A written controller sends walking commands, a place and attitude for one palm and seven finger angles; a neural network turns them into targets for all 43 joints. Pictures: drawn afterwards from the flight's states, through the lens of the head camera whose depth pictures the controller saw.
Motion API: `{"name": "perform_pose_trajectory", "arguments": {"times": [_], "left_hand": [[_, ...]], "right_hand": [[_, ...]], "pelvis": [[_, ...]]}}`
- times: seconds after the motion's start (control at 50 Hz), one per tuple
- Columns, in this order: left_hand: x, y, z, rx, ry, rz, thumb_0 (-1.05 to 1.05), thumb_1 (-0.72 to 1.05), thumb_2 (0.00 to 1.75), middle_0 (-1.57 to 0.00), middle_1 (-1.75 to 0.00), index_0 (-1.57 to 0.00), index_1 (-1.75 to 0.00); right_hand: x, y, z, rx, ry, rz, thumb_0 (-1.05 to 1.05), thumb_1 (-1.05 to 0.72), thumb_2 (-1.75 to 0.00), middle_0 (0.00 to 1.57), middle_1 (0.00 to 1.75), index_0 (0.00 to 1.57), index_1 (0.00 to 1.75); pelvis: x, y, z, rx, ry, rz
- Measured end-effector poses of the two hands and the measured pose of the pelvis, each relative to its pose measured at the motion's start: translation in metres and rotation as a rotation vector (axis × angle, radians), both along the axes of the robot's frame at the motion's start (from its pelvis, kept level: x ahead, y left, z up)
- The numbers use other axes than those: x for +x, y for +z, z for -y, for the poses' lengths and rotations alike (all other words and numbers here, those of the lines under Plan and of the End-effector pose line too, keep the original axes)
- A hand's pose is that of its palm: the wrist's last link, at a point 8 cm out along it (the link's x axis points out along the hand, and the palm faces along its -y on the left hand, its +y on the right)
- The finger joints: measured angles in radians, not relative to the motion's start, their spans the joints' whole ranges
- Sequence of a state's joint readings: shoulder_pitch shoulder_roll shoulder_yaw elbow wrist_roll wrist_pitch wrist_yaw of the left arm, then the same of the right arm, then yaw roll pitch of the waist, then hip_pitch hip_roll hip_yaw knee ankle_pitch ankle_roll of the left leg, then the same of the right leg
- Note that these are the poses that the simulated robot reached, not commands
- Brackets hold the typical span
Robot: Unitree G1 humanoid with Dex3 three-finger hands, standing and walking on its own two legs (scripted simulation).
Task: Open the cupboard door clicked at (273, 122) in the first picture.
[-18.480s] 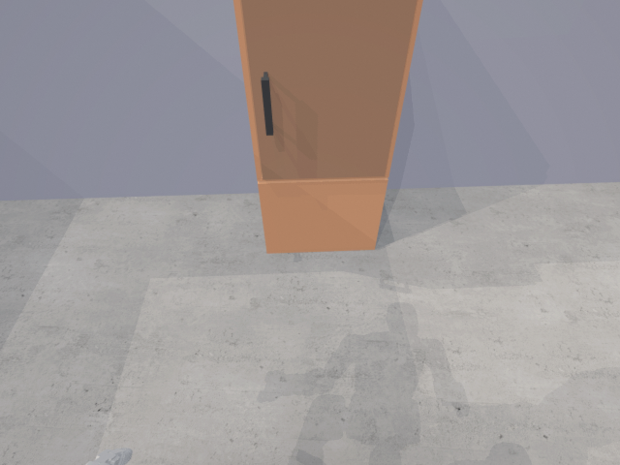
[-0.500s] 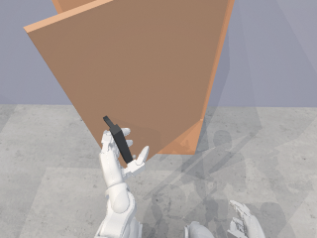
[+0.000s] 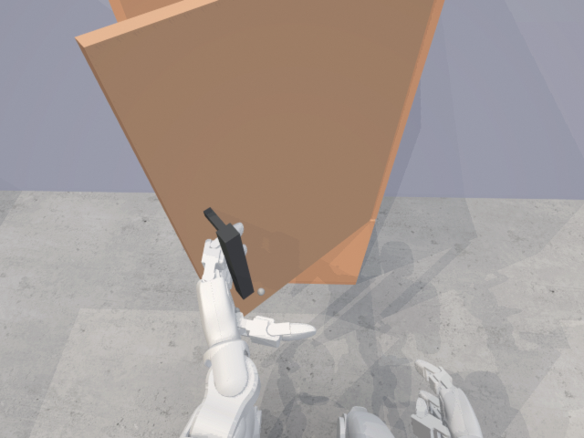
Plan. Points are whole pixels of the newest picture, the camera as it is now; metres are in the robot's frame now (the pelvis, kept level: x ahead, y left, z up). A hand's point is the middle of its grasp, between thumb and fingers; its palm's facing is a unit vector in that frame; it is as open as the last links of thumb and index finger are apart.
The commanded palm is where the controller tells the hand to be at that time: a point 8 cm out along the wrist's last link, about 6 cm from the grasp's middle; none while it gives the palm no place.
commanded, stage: slide the hand sideways off the handle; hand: left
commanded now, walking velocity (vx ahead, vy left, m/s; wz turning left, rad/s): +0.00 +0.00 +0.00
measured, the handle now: (229, 256) +0.35 +0.11 +0.04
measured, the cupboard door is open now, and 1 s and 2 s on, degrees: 41 44 44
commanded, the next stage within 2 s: draw the hand back to the body in 1.28 s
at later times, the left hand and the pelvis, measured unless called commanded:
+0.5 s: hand (255, 320) +0.26 +0.06 +0.03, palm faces -0.08 -1.00 +0.03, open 16.2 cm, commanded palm +0.24 +0.12 +0.03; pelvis -0.01 +0.03 -0.01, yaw -1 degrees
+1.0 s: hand (218, 351) +0.23 +0.10 +0.03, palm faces -0.04 -1.00 -0.01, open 16.1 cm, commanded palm +0.20 +0.17 +0.03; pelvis +0.01 +0.01 -0.01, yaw -1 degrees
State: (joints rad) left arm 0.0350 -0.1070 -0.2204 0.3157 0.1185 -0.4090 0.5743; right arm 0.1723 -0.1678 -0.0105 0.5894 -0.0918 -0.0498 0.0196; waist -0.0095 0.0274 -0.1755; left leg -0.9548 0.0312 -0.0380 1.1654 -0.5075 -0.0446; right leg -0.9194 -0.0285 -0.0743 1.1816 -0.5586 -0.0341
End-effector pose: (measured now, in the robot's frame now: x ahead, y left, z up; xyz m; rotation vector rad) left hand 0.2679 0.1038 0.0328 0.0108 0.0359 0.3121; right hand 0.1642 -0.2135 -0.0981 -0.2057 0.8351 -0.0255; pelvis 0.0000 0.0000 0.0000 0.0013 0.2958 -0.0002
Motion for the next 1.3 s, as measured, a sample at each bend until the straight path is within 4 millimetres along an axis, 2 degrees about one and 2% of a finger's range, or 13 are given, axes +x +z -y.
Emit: {"name": "perform_pose_trajectory", "arguments": {"times": [0.12,0.22,0.3,0.38,0.5,0.76,0.92,1.08,1.2,1.3], "left_hand": [[-0.001,0.0,-0.004,0.013,-0.021,0.002,-0.01,-0.49,0.3,-0.35,-0.57,-0.34,-0.62],[-0.007,-0.002,-0.016,0.089,-0.335,0.038,-0.01,-0.49,0.3,-0.28,-0.45,-0.21,-0.48],[-0.012,-0.001,-0.018,0.012,-0.467,0.032,-0.01,-0.5,0.3,-0.22,-0.38,-0.15,-0.4],[-0.014,0.0,-0.015,-0.073,-0.426,0.018,-0.01,-0.5,0.3,-0.16,-0.33,-0.17,-0.36],[-0.02,0.0,-0.013,-0.046,-0.396,0.044,-0.01,-0.5,0.3,-0.14,-0.32,-0.18,-0.33],[-0.043,0.001,-0.035,-0.013,-0.37,0.006,-0.01,-0.5,0.3,-0.16,-0.3,-0.17,-0.31],[-0.051,0.0,-0.045,-0.014,-0.367,-0.001,-0.01,-0.5,0.3,-0.18,-0.31,-0.19,-0.32],[-0.07,0.0,-0.065,-0.001,-0.336,-0.034,-0.01,-0.5,0.3,-0.18,-0.31,-0.2,-0.33],[-0.085,0.0,-0.086,0.013,-0.289,-0.028,-0.01,-0.5,0.3,-0.17,-0.3,-0.18,-0.32],[-0.092,-0.002,-0.095,0.013,-0.32,-0.014,-0.01,-0.5,0.3,-0.16,-0.3,-0.16,-0.31]], "right_hand": [[0.003,0.001,-0.011,0.007,0.021,0.013,0.01,-0.91,-0.9,0.2,0.29,0.2,0.3],[-0.004,-0.002,-0.01,0.005,0.008,0.013,0.01,-0.9,-0.9,0.2,0.29,0.2,0.3],[-0.012,-0.003,-0.009,0.003,-0.029,0.016,0.01,-0.9,-0.9,0.2,0.29,0.2,0.3],[-0.019,0.0,-0.01,0.0,-0.046,0.014,0.01,-0.91,-0.9,0.2,0.29,0.2,0.3],[-0.018,0.002,-0.015,0.003,-0.038,0.019,0.01,-0.91,-0.9,0.2,0.29,0.2,0.3],[0.006,0.004,-0.024,0.026,-0.008,0.055,0.01,-0.9,-0.9,0.2,0.29,0.2,0.3],[0.018,0.007,-0.014,0.011,-0.013,0.08,0.01,-0.9,-0.9,0.2,0.29,0.2,0.3],[0.023,0.007,0.002,-0.01,-0.036,0.091,0.01,-0.9,-0.9,0.2,0.29,0.2,0.3],[0.024,0.003,0.01,-0.028,-0.044,0.1,0.01,-0.9,-0.9,0.2,0.29,0.2,0.3],[0.023,-0.002,0.012,-0.042,-0.049,0.114,0.01,-0.9,-0.9,0.2,0.29,0.2,0.3]], "pelvis": [[-0.004,-0.002,-0.006,-0.006,0.003,0.002],[-0.008,-0.006,-0.011,-0.01,0.008,0.005],[-0.011,-0.007,-0.019,-0.019,0.005,0.02],[-0.011,-0.006,-0.025,-0.016,-0.005,0.018],[-0.009,-0.01,-0.028,-0.01,-0.016,0.003],[-0.003,-0.011,-0.024,-0.013,-0.009,0.0],[0.003,-0.014,-0.015,-0.011,-0.009,-0.012],[0.008,-0.015,-0.007,-0.01,-0.006,-0.014],[0.006,-0.02,-0.004,-0.014,0.0,-0.02],[0.001,-0.027,-0.004,-0.021,0.003,-0.024]]}}
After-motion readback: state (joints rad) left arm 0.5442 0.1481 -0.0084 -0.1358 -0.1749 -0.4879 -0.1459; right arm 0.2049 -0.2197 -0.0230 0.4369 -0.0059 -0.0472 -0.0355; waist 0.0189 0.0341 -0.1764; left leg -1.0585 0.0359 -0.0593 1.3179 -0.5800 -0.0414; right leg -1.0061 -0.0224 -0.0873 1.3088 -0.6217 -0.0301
